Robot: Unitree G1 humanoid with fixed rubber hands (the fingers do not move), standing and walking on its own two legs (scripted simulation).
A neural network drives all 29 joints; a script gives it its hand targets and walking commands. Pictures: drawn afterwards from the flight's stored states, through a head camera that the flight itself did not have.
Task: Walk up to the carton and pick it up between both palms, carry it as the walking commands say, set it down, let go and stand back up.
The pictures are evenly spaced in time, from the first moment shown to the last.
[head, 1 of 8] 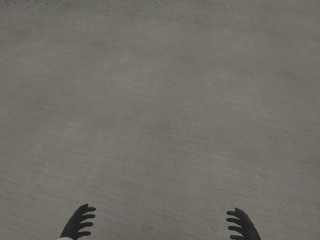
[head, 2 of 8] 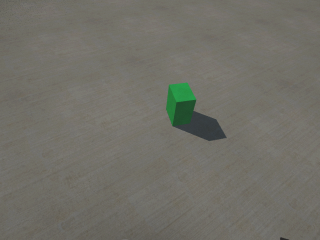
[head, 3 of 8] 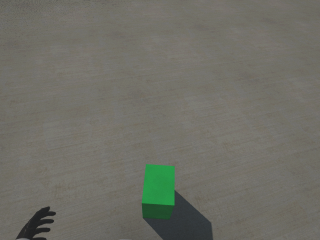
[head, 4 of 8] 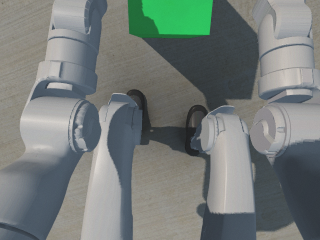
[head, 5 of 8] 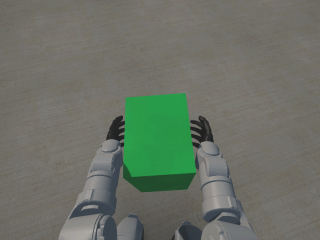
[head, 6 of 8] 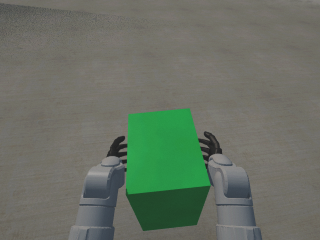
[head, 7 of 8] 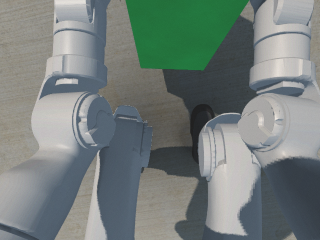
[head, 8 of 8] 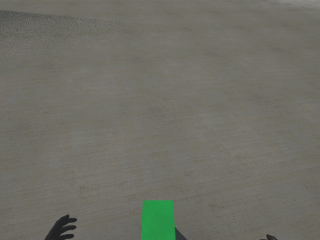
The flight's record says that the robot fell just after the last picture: no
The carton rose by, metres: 0.68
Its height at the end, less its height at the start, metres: +0.00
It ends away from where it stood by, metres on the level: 0.22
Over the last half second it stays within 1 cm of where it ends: yes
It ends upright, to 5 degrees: yes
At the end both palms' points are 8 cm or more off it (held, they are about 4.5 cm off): yes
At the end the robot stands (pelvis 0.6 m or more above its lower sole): yes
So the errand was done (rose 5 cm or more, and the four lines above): yes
